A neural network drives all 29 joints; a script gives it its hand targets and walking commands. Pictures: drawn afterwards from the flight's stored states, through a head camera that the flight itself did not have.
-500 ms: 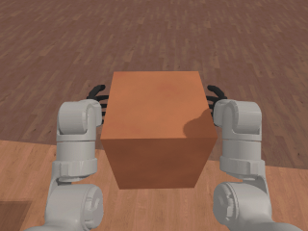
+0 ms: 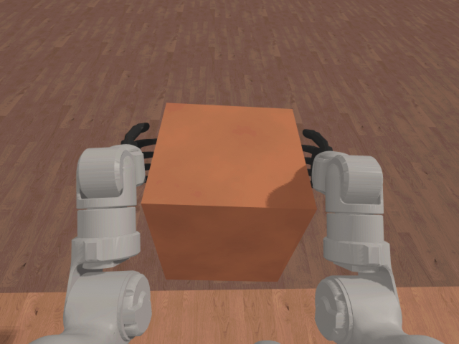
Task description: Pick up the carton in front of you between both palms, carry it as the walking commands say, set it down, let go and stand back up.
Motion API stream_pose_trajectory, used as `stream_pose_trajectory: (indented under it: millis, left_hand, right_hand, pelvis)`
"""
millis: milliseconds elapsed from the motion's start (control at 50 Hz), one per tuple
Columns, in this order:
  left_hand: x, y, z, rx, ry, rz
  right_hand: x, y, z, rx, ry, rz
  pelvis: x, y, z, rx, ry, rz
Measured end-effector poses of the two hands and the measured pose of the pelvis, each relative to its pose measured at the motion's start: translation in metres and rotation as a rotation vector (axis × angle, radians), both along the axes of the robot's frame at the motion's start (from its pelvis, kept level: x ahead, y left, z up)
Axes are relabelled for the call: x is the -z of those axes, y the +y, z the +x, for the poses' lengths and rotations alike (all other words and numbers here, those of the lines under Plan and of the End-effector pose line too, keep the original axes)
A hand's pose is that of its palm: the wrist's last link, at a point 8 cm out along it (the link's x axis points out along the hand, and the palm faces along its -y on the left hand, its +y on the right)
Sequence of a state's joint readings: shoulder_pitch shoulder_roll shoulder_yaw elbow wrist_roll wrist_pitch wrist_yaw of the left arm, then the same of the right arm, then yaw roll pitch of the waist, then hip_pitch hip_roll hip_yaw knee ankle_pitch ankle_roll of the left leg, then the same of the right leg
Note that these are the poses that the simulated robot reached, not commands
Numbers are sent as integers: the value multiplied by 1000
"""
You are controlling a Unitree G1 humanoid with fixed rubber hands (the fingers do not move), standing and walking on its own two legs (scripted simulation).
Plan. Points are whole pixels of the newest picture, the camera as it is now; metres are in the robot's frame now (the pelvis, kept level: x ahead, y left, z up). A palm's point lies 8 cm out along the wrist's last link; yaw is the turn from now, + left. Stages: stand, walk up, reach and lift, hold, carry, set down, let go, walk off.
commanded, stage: carry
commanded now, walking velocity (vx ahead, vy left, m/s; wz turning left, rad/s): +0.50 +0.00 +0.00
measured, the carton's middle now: (225, 198) +0.36 -0.01 +0.08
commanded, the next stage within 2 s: none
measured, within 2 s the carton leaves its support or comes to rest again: neither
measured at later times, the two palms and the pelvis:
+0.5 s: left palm (154, 69) +0.63 +0.13 +0.17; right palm (290, 67) +0.65 -0.17 +0.17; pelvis +0.27 -0.04 +0.02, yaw +2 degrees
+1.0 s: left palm (156, 22) +0.90 +0.16 +0.16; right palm (264, 26) +0.89 -0.14 +0.17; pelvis +0.54 +0.02 +0.04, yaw +0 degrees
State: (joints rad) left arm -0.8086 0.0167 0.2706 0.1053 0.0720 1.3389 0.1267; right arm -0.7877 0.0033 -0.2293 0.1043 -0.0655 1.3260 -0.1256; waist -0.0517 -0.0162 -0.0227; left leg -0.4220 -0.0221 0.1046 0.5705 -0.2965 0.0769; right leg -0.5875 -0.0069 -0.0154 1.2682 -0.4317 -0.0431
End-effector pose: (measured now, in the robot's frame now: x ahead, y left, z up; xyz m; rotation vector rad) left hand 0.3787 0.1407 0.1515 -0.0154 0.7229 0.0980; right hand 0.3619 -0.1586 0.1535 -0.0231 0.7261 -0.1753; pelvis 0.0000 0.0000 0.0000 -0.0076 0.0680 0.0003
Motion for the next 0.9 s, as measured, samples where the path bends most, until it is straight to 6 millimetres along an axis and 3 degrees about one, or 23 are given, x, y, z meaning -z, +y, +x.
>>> stream_pose_trajectory:
  millis: [100,200,340,440,520,620,720,820,900]
  left_hand:
    - [-20,1,49,-9,-71,-8]
    - [-35,-1,102,-28,-93,-13]
    - [-31,-14,186,-59,-69,36]
    - [-17,-11,222,-97,15,58]
    - [-25,-8,257,-122,-8,50]
    - [-47,-5,311,-121,-81,36]
    - [-57,3,374,-92,-96,25]
    - [-43,16,442,-43,-69,4]
    - [-21,18,481,-10,34,-2]
  right_hand:
    - [-21,1,51,8,-72,14]
    - [-36,-1,110,-6,-94,16]
    - [-25,-15,207,-61,-69,30]
    - [-12,-11,261,-103,15,46]
    - [-21,-7,302,-111,-8,60]
    - [-42,-5,352,-91,-81,70]
    - [-56,2,406,-63,-97,57]
    - [-50,15,462,-35,-69,8]
    - [-27,17,488,-7,34,-6]
  pelvis:
    - [-8,0,45,-8,9,-2]
    - [-11,-8,104,-20,14,1]
    - [2,-32,200,-44,-9,-14]
    - [-15,-42,243,-41,-13,9]
    - [-26,-44,276,-36,-4,22]
    - [-34,-37,325,-24,9,23]
    - [-33,-20,387,-17,14,9]
    - [-20,1,453,-6,-3,19]
    - [-31,12,491,-5,-6,0]
